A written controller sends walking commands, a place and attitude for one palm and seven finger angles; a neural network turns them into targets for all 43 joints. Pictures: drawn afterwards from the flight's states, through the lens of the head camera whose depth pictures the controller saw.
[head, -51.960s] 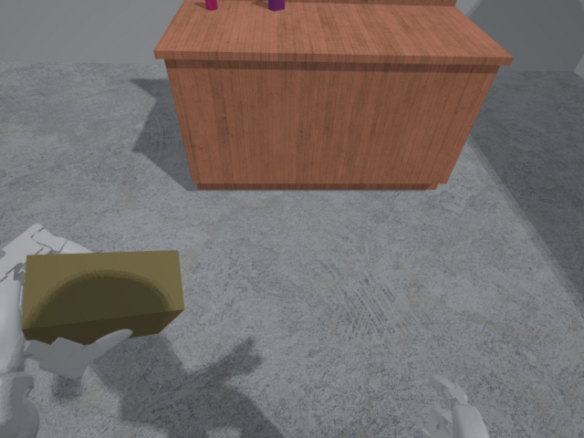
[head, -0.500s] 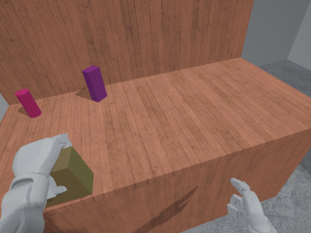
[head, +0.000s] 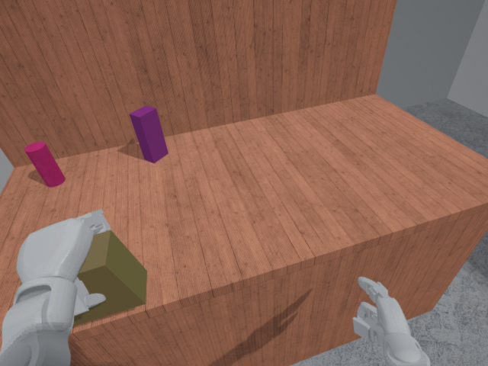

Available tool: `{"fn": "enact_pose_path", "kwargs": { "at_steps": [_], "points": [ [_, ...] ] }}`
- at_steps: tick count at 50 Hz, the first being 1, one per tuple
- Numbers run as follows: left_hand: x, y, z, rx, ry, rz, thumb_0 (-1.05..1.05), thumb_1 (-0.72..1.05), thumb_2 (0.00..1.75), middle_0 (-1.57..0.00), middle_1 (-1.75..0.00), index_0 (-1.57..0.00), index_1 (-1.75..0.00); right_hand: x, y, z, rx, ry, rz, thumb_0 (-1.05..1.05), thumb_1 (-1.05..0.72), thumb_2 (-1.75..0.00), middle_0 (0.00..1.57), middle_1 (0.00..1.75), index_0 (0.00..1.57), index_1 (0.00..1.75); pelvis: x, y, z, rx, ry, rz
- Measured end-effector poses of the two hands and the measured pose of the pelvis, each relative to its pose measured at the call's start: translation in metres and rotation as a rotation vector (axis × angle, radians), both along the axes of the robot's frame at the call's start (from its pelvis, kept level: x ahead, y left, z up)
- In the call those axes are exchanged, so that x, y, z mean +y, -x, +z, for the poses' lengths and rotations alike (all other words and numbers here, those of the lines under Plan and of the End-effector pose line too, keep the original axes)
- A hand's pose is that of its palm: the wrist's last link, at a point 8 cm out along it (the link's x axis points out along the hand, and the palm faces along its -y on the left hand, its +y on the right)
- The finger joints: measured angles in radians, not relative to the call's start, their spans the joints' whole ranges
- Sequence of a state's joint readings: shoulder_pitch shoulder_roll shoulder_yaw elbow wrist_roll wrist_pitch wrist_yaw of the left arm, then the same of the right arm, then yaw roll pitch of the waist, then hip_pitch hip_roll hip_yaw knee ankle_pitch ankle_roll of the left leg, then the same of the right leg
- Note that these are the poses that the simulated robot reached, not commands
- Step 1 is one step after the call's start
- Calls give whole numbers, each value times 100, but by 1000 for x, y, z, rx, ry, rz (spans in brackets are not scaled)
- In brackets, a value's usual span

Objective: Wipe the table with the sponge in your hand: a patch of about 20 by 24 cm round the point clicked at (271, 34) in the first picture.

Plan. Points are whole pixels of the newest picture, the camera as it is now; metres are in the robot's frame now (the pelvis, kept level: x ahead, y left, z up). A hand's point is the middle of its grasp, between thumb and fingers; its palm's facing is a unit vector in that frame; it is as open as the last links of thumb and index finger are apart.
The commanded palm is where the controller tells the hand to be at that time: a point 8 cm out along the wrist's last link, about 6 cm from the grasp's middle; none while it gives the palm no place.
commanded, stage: bring the sponge back beside the body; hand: left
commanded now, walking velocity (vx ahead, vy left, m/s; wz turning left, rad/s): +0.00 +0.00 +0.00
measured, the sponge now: (98, 286) +0.19 +0.29 +0.06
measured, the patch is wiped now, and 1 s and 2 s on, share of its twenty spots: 0.90 0.90 0.90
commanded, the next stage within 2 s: step back with the hand held close in 0.04 s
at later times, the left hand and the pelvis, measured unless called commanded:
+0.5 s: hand (91, 234) +0.21 +0.26 +0.18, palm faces +0.35 -0.83 -0.44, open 10.2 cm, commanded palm +0.16 +0.31 +0.19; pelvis +0.00 +0.02 -0.01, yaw +1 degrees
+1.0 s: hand (41, 273) +0.14 +0.29 +0.17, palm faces +0.45 -0.79 -0.41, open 10.2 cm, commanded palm +0.10 +0.31 +0.19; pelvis -0.06 +0.03 -0.02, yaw +1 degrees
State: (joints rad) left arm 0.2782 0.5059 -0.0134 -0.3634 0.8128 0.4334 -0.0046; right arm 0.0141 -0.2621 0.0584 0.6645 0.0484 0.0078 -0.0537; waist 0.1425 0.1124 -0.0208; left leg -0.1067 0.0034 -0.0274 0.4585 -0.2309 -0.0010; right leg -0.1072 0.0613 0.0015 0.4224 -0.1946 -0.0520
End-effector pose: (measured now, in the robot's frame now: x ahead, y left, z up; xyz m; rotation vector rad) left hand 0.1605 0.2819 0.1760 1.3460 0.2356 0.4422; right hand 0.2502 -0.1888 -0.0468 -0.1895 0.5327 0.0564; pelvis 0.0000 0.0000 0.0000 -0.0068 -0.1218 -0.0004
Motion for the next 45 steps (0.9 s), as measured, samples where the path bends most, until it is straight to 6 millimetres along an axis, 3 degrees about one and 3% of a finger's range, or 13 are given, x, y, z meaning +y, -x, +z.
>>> {"fn": "enact_pose_path", "kwargs": {
  "at_steps": [9,11,13,18,24,29,35,40,45],
  "points": [
    [1,-2,-6,25,12,-9,0,-52,105,-71,-132,-74,-134,3,3,-2,10,3,-3,2,-91,-90,20,30,20,30,3,0,0,3,-1,-2],
    [6,-6,-8,-105,364,-89,-1,-52,105,-71,-132,-74,-134,4,7,1,-6,12,2,2,-91,-90,20,30,20,30,3,1,-1,29,7,14],
    [9,-11,-12,-223,591,-168,-1,-53,105,-71,-132,-74,-134,4,16,3,-9,30,8,1,-91,-90,20,30,20,30,2,2,-3,63,14,21],
    [9,-16,-10,-448,800,-324,-1,-53,106,-71,-132,-74,-134,-8,53,-10,83,115,-49,1,-91,-90,21,30,20,30,7,4,-10,110,26,24],
    [16,-9,13,-530,737,-429,-1,-53,106,-71,-133,-74,-134,-29,103,-33,235,172,-168,1,-91,-90,21,30,20,30,22,-1,-13,151,20,18],
    [32,-8,17,-529,678,-392,-1,-53,106,-71,-133,-74,-134,-31,126,-45,294,160,-215,1,-91,-90,20,30,20,30,27,-1,-12,155,9,10],
    [26,-5,6,-512,725,-348,-1,-53,106,-71,-133,-74,-135,-25,125,-47,256,111,-199,2,-91,-90,20,30,20,30,24,7,-11,152,23,12],
    [14,11,2,-548,761,-415,-1,-54,106,-71,-133,-74,-135,-23,113,-40,189,116,-187,1,-91,-90,21,30,20,30,22,22,-19,162,36,29],
    [27,37,4,-597,727,-441,-1,-54,106,-72,-133,-74,-134,-18,111,-27,133,160,-178,1,-91,-90,21,30,20,30,29,40,-24,170,12,42]
  ]
}}
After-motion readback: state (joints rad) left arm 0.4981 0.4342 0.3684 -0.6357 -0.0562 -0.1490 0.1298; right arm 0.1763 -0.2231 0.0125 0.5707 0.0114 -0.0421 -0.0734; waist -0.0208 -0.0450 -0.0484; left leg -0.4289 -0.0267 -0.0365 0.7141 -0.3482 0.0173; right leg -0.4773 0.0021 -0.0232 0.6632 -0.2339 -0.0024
